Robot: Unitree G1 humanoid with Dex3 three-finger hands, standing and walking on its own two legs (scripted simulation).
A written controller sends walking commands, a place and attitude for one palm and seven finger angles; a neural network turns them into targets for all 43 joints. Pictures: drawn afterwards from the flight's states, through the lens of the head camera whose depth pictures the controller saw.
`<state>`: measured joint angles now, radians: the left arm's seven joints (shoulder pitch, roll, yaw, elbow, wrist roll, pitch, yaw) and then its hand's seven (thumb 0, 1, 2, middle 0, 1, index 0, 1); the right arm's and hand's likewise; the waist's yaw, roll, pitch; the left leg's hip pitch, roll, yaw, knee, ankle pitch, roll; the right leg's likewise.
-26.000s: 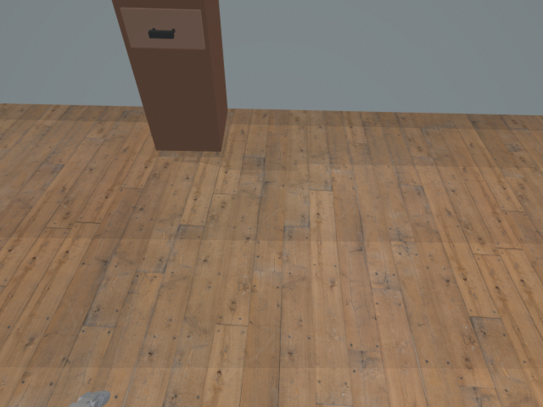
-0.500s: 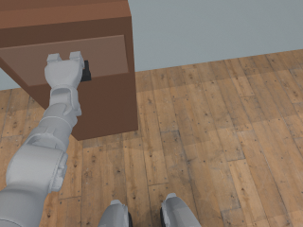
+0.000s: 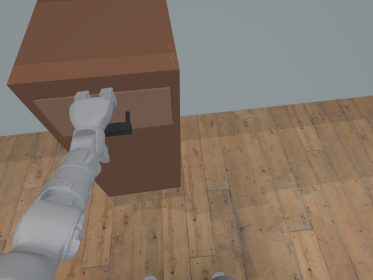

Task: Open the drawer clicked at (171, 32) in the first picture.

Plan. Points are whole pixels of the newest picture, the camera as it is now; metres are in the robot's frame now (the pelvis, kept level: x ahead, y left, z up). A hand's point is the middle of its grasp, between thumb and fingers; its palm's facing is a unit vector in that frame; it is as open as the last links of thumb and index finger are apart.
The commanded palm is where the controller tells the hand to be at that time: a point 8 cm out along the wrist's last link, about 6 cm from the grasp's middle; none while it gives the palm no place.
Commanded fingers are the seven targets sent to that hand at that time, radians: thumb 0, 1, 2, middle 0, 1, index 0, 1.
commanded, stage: lift the fingers back up to retry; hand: left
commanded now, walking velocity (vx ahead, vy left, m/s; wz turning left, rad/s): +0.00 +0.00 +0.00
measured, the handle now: (111, 123) +0.52 +0.18 -0.05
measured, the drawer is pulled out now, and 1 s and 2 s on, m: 0.00 0.00 0.00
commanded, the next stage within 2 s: re-aim the fingers above the handle in 0.04 s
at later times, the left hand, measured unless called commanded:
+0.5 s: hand (100, 132) +0.45 +0.18 +0.01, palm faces -0.06 +0.00 -1.00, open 13.9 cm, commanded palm +0.44 +0.18 +0.06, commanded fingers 0.00 -0.50 0.30 -0.30 -1.20 -0.30 -1.20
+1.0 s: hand (96, 135) +0.45 +0.20 +0.00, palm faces -0.10 -0.03 -0.99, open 13.9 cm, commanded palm +0.45 +0.18 +0.06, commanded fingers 0.00 -0.50 0.30 -0.30 -1.20 -0.30 -1.20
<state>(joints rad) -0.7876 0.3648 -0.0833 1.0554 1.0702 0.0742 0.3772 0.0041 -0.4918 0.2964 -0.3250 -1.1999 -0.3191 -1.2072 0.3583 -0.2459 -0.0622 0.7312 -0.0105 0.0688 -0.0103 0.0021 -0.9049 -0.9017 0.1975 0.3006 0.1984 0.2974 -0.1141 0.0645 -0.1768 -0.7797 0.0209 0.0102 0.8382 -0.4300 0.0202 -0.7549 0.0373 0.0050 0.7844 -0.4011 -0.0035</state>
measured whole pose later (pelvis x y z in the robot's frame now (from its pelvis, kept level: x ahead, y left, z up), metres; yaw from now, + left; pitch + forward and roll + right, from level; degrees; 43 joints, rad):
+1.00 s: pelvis -0.03 +0.00 +0.00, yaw +1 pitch +21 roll -2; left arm -0.84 0.40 -0.12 1.12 1.06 0.04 0.35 0.00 -0.49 0.30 -0.32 -1.20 -0.32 -1.20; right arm 0.38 -0.24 -0.06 0.77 -0.01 0.02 -0.02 0.00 -0.91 -0.90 0.20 0.30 0.20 0.30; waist -0.12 0.05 -0.16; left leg -0.83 0.02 0.00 0.86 -0.40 0.02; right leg -0.80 0.03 -0.01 0.81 -0.38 -0.01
